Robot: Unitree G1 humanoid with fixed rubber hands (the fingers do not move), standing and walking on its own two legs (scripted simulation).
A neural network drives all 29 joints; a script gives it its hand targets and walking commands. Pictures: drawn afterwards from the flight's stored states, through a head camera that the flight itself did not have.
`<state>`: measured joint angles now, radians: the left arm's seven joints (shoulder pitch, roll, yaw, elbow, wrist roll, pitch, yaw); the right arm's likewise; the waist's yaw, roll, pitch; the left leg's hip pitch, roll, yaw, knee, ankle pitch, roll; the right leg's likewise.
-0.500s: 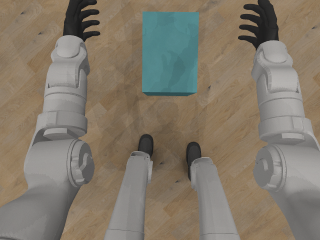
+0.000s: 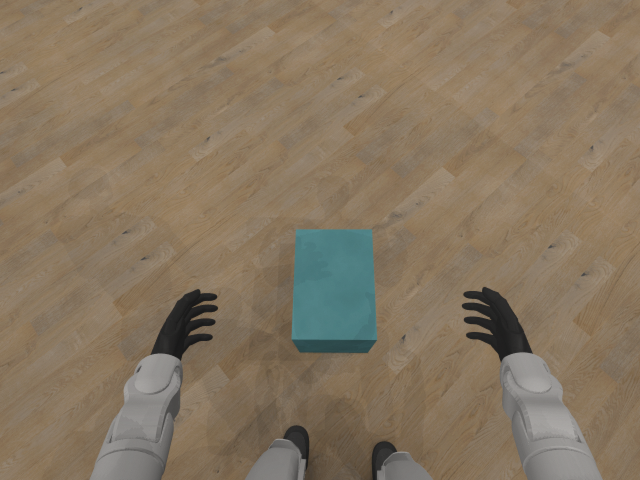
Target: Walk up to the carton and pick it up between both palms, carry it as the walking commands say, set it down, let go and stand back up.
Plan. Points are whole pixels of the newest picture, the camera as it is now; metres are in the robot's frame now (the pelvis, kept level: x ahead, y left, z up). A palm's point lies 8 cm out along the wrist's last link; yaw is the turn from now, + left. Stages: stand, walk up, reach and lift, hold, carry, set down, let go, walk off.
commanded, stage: let go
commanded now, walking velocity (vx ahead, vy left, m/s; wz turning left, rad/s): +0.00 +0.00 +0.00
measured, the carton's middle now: (333, 294) +0.50 +0.02 -0.62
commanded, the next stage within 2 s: stand in 0.70 s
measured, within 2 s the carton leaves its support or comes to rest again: neither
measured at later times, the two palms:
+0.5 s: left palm (143, 436) +0.18 +0.22 -0.04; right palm (568, 444) +0.19 -0.23 -0.04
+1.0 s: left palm (91, 468) +0.14 +0.28 -0.06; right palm out of the picture +0.15 -0.29 -0.05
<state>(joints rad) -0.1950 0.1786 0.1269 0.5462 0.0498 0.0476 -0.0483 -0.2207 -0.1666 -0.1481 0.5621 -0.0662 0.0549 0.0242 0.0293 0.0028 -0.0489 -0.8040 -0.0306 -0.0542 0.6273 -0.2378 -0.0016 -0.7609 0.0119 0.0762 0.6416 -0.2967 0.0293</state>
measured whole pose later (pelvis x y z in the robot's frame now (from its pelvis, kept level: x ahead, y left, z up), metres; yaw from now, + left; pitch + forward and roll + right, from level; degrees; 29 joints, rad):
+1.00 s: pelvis +0.03 -0.01 +0.02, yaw -1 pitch -1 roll +0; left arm 0.28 0.33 0.07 0.69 0.04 0.02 0.01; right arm 0.23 -0.31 -0.07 0.75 -0.04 0.01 0.00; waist 0.01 -0.03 -0.10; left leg -0.19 -0.01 -0.04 0.52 -0.31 0.00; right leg -0.14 0.02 0.07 0.49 -0.33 0.01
